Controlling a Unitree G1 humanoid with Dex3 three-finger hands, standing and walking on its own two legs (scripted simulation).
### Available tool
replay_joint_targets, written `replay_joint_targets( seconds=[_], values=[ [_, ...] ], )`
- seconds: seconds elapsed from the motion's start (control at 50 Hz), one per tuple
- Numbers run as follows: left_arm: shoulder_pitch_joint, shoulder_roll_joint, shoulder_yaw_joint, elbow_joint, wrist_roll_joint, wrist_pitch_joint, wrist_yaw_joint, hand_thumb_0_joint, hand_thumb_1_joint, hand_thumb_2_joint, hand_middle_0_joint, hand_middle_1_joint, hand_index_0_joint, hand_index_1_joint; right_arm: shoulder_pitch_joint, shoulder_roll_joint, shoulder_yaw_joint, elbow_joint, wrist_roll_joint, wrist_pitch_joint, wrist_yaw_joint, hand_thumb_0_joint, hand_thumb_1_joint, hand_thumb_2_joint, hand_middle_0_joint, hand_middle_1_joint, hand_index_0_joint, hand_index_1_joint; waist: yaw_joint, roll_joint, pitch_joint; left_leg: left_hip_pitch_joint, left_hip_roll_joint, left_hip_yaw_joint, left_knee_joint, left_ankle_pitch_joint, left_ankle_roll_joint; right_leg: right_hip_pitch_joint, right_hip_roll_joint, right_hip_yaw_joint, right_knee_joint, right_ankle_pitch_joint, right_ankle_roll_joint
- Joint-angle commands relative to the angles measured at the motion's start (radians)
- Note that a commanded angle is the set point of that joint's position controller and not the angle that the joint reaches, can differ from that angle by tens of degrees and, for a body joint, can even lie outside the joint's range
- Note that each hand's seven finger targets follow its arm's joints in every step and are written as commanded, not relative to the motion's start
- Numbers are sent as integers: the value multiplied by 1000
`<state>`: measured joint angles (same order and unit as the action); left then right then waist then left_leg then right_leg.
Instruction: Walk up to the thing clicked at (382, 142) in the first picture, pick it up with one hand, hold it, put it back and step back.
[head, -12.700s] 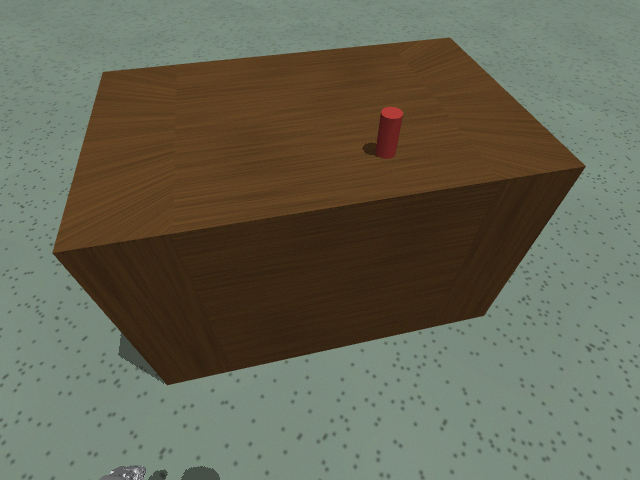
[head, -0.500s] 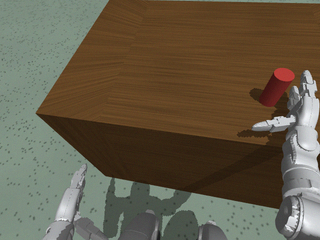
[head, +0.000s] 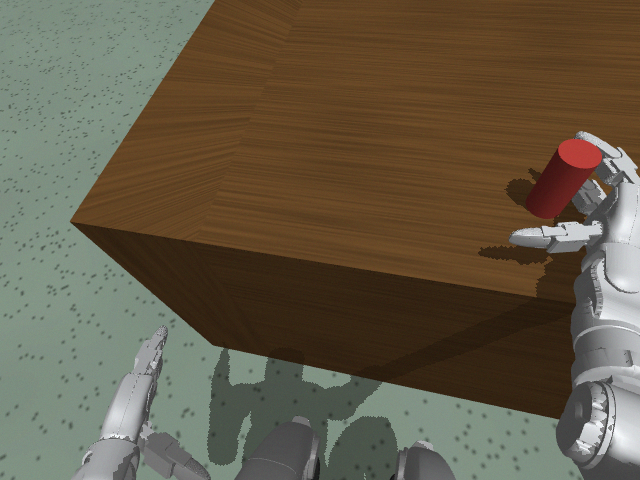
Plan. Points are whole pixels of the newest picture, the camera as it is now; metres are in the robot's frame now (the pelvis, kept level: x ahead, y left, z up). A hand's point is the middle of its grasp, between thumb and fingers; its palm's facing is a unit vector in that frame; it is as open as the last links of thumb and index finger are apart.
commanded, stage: close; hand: right
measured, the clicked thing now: (559, 181) +0.51 -0.21 +0.05
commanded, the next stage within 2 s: settle in 0.26 s
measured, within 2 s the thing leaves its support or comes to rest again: leaves its support in 0.56 s
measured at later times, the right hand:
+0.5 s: hand (565, 202) +0.47 -0.21 +0.06, palm faces +0.19 +0.98 +0.00, open 8.5 cm
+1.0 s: hand (583, 175) +0.47 -0.20 +0.11, palm faces +0.19 +0.98 -0.01, open 8.8 cm
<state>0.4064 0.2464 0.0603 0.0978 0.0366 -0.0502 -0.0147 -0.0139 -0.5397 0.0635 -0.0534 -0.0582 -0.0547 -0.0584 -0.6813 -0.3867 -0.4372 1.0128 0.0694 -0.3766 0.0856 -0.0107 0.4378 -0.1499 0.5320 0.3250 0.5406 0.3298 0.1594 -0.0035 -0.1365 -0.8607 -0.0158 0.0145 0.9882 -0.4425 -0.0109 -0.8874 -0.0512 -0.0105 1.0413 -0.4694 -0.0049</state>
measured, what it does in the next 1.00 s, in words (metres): stands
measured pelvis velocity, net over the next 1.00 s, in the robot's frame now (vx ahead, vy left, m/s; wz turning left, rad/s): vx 0.00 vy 0.00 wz -0.01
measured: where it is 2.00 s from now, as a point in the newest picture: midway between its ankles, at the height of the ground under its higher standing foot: outside the picture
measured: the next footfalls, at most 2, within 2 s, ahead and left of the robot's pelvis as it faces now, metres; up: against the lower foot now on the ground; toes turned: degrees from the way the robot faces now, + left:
none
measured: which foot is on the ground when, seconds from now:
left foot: down 0.00-1.00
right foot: down 0.00-1.00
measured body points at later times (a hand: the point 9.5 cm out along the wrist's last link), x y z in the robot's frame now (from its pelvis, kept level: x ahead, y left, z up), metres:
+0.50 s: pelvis -0.01 +0.00 +0.00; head +0.09 -0.03 +0.44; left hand +0.14 +0.27 -0.02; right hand +0.45 -0.26 +0.06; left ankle +0.02 +0.13 -0.67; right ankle +0.01 -0.11 -0.67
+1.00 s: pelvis +0.00 +0.00 +0.02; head +0.07 -0.01 +0.46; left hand +0.15 +0.26 -0.02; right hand +0.45 -0.26 +0.11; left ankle +0.02 +0.13 -0.67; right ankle +0.01 -0.11 -0.67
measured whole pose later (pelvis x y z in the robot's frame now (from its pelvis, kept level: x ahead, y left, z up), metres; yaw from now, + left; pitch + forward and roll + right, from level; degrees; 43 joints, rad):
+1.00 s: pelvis +0.00 +0.00 +0.02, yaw +0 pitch +14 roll +2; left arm 0.37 0.23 0.05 0.23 0.02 -0.06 0.01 -0.01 -0.52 0.06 -0.06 -0.06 -0.06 -0.06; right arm -0.73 -0.38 -0.39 0.99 0.07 -0.29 0.06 -0.04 0.41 -0.91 0.95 1.22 0.97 1.24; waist 0.13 -0.01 -0.12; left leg -0.74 -0.01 0.01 0.89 -0.40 -0.01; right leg -0.76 -0.04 -0.02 0.93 -0.42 0.00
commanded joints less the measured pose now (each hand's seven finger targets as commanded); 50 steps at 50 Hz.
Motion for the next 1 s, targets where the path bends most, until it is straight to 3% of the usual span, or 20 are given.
replay_joint_targets(
  seconds=[0.0,0.04,0.08,0.12,0.18,0.24,0.28,0.32,0.36,0.42,0.48,0.54,0.6,0.64,0.66,0.7,0.76,0.82,0.86,0.98],
  values=[
    [8,153,95,-165,-5,-45,17,0,-552,57,-44,-51,-44,-51,-385,-231,-17,-256,20,-80,-7,0,318,-311,847,569,843,570,-12,-103,-457,235,-25,10,-91,394,20,330,25,33,-123,436,0],
    [-5,107,64,-98,-2,-46,15,0,-547,55,-45,-52,-45,-52,-392,-135,46,-209,15,-81,-15,0,228,-413,936,671,933,673,-5,-102,-344,170,-22,2,-98,346,22,282,25,27,-126,380,-5],
    [-23,112,67,-78,3,-53,18,0,-551,55,-46,-51,-45,-51,-394,-165,24,-166,2,-89,-24,0,193,-482,981,735,982,737,4,-72,-299,146,-19,-7,-101,312,20,221,24,27,-122,314,-15],
    [-53,155,92,-175,2,-58,22,0,-543,49,-47,-52,-50,-49,-422,-251,-13,-233,-11,-102,-22,0,137,-545,1008,785,1011,786,5,-94,-407,169,-21,-6,-104,297,21,292,21,31,-126,309,-11],
    [85,126,75,-101,4,-41,15,0,-528,40,-45,-56,-52,-48,-353,-151,54,-189,-5,-88,-5,0,-46,-697,1108,920,1107,922,10,-123,-395,171,-24,4,-108,309,23,331,26,28,-136,336,-2],
    [17,180,120,-203,-3,-47,18,0,-537,44,-47,-56,-52,-50,-408,-203,25,-271,10,-80,-1,0,-180,-796,1198,1016,1194,1018,24,-126,-509,195,-25,16,-102,365,20,413,20,43,-126,441,1],
    [41,164,111,-131,2,-42,15,0,-541,45,-47,-55,-51,-51,-410,-152,44,-195,15,-72,-4,0,-261,-855,1278,1085,1272,1086,30,-116,-400,135,-24,18,-94,327,22,349,19,45,-126,414,3],
    [-13,132,80,-110,0,-48,15,0,-549,51,-49,-53,-49,-53,-422,-174,17,-138,11,-78,-16,0,-330,-881,1329,1115,1320,1117,18,-81,-319,106,-21,14,-98,275,23,259,20,44,-125,318,-4],
    [-77,158,96,-187,1,-59,20,0,-563,65,-61,-59,-57,-64,-496,-256,-21,-231,1,-100,-29,0,-284,-1031,1238,1198,1252,1199,3,-90,-421,167,-19,7,-98,276,23,285,20,43,-128,292,-9],
    [20,139,84,-134,2,-50,12,0,-556,61,-58,-60,-56,-63,-430,-179,33,-162,-2,-93,-15,0,-291,-1096,1207,1221,1226,1222,0,-109,-410,163,-23,11,-97,271,27,297,23,39,-137,295,-1],
    [-1,142,74,-192,-1,-47,13,0,-553,57,-59,-60,-58,-62,-490,-258,1,-292,-2,-90,-17,0,-309,-1156,1227,1274,1249,1275,-29,-159,-568,249,-22,6,-102,348,23,390,27,30,-130,389,3],
    [8,131,75,-107,-5,-36,14,0,-548,54,-59,-62,-59,-62,-477,-197,26,-258,17,-63,-26,0,-280,-1154,1260,1292,1283,1293,-16,-149,-455,213,-24,11,-114,328,25,353,27,35,-152,367,4],
    [-46,169,106,-116,-3,-45,28,0,-550,57,-56,-58,-54,-60,-553,-272,-5,-305,5,-61,-55,0,-307,-1190,1299,1333,1323,1334,-19,-142,-477,223,-24,8,-128,318,25,377,23,31,-162,350,0],
    [-25,127,62,-78,-5,-44,24,0,-548,59,-54,-58,-52,-61,-455,-150,53,-182,9,-46,-53,0,-271,-1187,1287,1330,1314,1331,-3,-77,-362,204,-28,17,-145,286,25,333,22,37,-182,318,-2],
    [-29,129,64,-64,-7,-44,24,0,-546,57,-55,-58,-54,-59,-459,-164,49,-183,6,-45,-53,0,-264,-1190,1281,1329,1310,1330,-12,-86,-343,197,-27,18,-148,278,25,333,20,38,-193,316,0],
    [-65,176,107,-107,-8,-47,34,0,-543,54,-54,-56,-54,-57,-531,-279,3,-255,-10,-50,-56,0,-272,-1205,1288,1343,1318,1344,-19,-99,-441,244,-23,11,-153,313,22,389,21,32,-191,343,-3],
    [-12,128,64,-55,-12,-43,26,0,-535,49,-53,-57,-55,-55,-459,-173,55,-173,7,-19,-37,0,-247,-1220,1295,1361,1328,1362,-12,-63,-324,235,-22,8,-183,270,20,338,25,26,-218,269,-8],
    [-53,146,77,-91,-21,-56,32,0,-535,49,-52,-57,-55,-55,-516,-239,23,-255,17,-13,-32,0,-257,-1200,1298,1348,1328,1349,-28,-81,-416,274,-20,6,-187,293,20,398,23,27,-225,300,-6],
    [-12,137,73,-39,-17,-55,31,0,-540,52,-51,-56,-51,-56,-483,-190,44,-220,23,0,-25,0,-251,-1217,1297,1362,1329,1363,-17,-69,-372,267,-20,7,-188,317,18,380,27,25,-222,323,-7],
    [-60,155,85,-28,-19,-69,41,0,-547,57,-49,-55,-47,-57,-544,-225,33,-268,24,12,-33,0,-299,-1250,1307,1384,1338,1385,-27,-104,-406,276,-18,6,-205,338,22,450,24,24,-236,374,-1]
  ],
)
